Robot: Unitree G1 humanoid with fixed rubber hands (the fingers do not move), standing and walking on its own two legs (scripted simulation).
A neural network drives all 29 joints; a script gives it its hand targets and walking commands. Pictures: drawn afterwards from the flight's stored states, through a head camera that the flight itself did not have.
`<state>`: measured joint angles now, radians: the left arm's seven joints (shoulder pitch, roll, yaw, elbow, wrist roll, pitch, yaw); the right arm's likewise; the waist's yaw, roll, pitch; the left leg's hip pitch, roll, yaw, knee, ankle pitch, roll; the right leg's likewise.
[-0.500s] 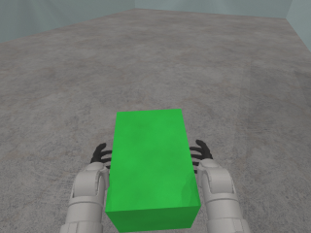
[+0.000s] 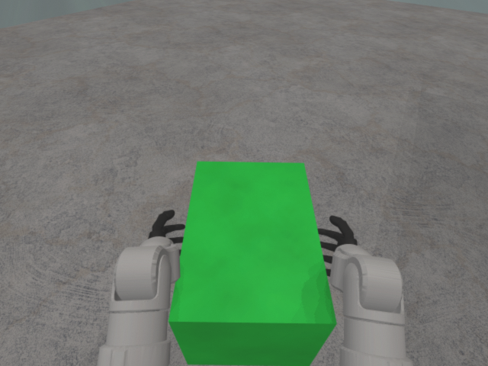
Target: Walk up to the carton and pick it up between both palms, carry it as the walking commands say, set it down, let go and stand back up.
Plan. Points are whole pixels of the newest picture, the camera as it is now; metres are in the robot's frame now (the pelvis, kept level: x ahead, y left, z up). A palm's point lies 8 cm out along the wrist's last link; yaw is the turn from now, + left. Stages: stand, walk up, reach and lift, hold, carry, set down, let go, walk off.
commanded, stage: carry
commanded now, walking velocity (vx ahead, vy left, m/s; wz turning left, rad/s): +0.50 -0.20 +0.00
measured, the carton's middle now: (249, 257) +0.33 -0.01 +0.02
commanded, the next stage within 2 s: none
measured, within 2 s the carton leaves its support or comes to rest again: neither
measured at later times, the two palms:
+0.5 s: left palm (219, 151) +0.57 +0.05 +0.08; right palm (341, 153) +0.57 -0.24 +0.08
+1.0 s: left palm (255, 88) +0.95 -0.06 +0.07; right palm (339, 92) +0.94 -0.34 +0.06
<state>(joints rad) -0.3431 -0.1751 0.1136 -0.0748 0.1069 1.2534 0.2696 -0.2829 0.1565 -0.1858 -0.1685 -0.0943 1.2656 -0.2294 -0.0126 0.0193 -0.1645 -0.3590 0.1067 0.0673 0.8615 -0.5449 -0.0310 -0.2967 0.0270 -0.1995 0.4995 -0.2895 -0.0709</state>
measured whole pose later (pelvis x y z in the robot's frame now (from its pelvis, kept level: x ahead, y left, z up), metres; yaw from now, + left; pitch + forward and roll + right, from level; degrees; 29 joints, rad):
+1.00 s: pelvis +0.64 -0.20 -0.01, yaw +3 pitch +5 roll -1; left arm -0.40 -0.20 0.14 -0.16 0.15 1.22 0.23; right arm -0.33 0.17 -0.17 -0.29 -0.07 1.26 -0.31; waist -0.02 0.03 0.03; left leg -0.39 0.07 0.01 1.16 -0.57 -0.04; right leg -0.28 0.00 -0.17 0.57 -0.39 -0.04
